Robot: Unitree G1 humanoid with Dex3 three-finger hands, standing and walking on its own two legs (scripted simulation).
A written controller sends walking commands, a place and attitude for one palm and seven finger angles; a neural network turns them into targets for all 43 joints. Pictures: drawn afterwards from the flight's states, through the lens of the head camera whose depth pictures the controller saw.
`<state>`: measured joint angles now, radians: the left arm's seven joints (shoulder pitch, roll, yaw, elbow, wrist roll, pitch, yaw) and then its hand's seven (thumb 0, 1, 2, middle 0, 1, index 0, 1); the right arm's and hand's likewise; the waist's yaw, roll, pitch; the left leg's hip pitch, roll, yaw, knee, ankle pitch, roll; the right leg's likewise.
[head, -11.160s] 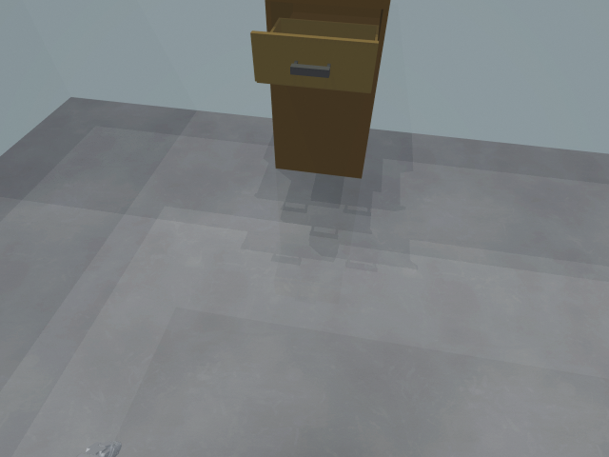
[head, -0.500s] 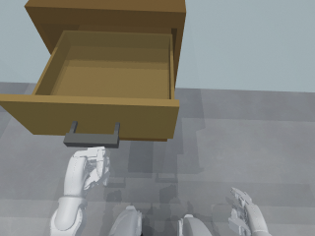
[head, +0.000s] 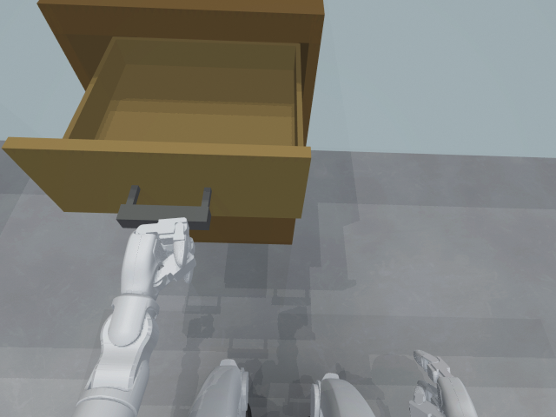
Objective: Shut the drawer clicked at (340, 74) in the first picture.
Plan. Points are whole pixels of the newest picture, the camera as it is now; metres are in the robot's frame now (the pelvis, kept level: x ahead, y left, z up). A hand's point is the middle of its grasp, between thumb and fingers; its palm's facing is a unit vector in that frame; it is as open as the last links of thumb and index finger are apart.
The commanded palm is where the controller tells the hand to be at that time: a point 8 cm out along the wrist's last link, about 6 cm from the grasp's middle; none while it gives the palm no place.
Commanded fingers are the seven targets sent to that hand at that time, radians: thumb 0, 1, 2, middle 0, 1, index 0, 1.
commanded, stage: push the drawer shut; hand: left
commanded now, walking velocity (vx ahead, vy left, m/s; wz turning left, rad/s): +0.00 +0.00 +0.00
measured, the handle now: (168, 204) +0.41 +0.18 +0.04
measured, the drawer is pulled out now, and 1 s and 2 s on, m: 0.25 0.12 0.01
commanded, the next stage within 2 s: none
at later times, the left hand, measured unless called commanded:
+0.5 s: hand (197, 216) +0.39 +0.13 +0.03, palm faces +0.00 -1.00 -0.05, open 3.2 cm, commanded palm +0.38 +0.19 +0.04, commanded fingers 0.00 0.90 0.90 -1.40 -1.60 -1.40 -1.60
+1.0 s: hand (201, 177) +0.46 +0.14 +0.03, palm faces +0.01 -1.00 -0.04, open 3.1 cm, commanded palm +0.45 +0.19 +0.04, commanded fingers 0.00 0.90 0.90 -1.40 -1.60 -1.40 -1.60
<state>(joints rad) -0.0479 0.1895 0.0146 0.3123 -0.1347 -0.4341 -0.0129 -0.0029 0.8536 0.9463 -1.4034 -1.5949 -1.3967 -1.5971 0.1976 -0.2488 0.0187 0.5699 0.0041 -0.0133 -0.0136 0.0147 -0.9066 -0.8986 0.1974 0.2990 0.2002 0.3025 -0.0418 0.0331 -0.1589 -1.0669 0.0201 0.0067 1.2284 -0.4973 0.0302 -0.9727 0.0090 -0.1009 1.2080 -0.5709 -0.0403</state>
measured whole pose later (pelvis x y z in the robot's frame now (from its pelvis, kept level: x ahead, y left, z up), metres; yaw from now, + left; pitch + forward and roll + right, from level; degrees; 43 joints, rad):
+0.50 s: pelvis +0.00 +0.01 +0.00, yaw -1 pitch +20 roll -2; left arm -0.34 0.20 0.11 0.63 -0.12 -0.48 0.00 0.02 0.84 0.92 -1.40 -1.59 -1.40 -1.60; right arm 0.25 -0.25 0.01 0.61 0.00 0.02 0.00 0.01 -0.91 -0.90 0.20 0.30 0.20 0.30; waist -0.08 0.03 -0.15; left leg -1.07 0.02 0.03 1.20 -0.48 0.04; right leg -0.99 0.01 -0.08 1.19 -0.55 -0.03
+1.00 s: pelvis +0.00 +0.01 +0.00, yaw -2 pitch +23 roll -2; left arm -0.65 0.28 0.24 0.97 -0.08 -0.52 -0.03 0.01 0.81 0.90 -1.40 -1.59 -1.40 -1.60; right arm 0.30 -0.25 0.02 0.64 -0.02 0.05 0.01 0.01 -0.91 -0.90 0.20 0.30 0.20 0.30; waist -0.13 0.04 -0.15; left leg -1.14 0.03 0.03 1.22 -0.48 0.04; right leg -1.06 0.02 -0.07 1.20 -0.54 -0.03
